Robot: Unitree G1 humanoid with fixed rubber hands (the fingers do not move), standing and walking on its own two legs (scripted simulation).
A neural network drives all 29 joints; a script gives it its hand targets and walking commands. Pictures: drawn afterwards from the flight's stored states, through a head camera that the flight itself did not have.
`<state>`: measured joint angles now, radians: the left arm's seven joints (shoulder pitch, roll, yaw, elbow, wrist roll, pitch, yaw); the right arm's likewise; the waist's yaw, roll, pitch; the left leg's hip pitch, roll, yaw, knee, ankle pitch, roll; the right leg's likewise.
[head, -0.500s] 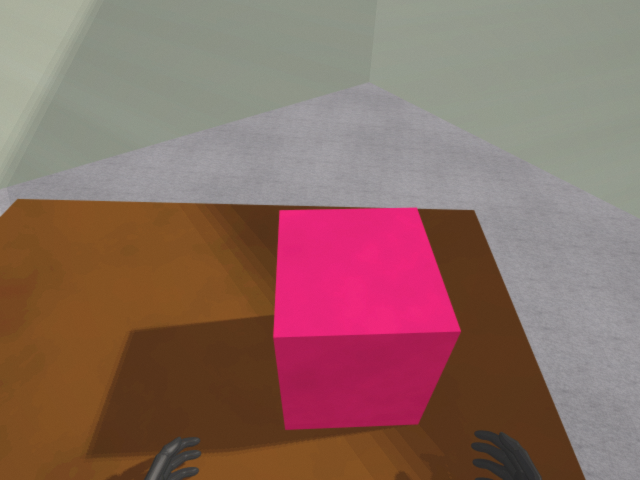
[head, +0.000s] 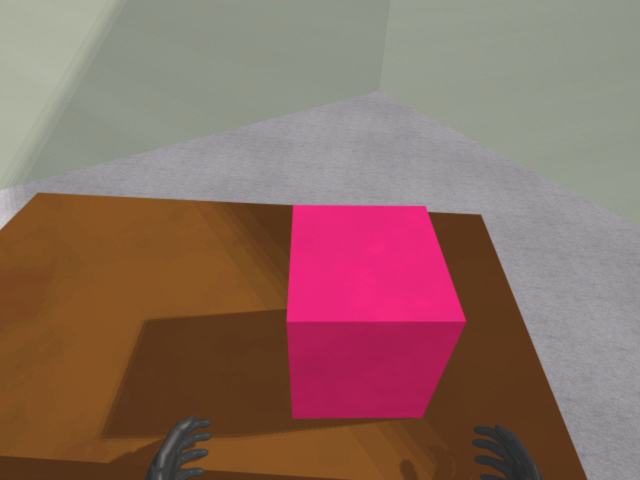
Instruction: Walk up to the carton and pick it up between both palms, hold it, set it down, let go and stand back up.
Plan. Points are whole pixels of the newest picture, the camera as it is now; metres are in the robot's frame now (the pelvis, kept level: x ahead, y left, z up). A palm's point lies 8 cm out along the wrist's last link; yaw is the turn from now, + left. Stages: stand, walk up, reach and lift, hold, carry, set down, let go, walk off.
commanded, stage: let go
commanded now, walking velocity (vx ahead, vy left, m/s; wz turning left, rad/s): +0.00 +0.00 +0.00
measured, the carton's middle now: (358, 312) +0.39 -0.02 -0.01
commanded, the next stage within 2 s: stand in 0.48 s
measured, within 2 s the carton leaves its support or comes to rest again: neither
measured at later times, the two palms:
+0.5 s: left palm out of the picture +0.16 +0.22 -0.05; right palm out of the picture +0.16 -0.22 -0.06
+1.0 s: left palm out of the picture +0.16 +0.24 -0.06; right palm out of the picture +0.16 -0.22 -0.05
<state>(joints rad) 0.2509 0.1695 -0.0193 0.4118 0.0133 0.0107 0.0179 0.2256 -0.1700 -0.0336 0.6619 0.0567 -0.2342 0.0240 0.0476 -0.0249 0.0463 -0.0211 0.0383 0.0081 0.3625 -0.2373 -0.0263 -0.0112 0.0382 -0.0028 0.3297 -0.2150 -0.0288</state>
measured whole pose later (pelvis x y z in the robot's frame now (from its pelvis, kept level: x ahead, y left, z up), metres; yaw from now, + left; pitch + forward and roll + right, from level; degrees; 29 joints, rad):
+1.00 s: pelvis -0.02 +0.02 -0.01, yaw +3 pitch -3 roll -1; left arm 0.16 0.25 -0.08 0.58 0.02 -0.13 -0.05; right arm 0.16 -0.30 0.03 0.63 -0.01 -0.10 0.02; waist -0.01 0.00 -0.04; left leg -0.20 0.00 -0.02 0.55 -0.29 0.02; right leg -0.17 0.00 -0.03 0.49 -0.27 0.01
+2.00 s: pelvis -0.04 +0.03 -0.01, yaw +3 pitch -3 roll -1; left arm 0.08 0.27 -0.09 0.67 0.01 -0.15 -0.05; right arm 0.09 -0.32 0.02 0.71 0.00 -0.11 0.03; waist -0.02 -0.01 -0.01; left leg -0.20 -0.02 -0.03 0.50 -0.24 0.02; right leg -0.17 -0.02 -0.04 0.46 -0.23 0.02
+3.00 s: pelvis -0.04 +0.01 -0.01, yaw +3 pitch -3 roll -1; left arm 0.03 0.30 -0.06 0.73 0.00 -0.14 -0.06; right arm 0.07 -0.32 0.03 0.73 0.00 -0.13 0.04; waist -0.02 -0.01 0.00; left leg -0.21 -0.01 -0.04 0.46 -0.21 0.00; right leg -0.18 -0.01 -0.04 0.43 -0.21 0.00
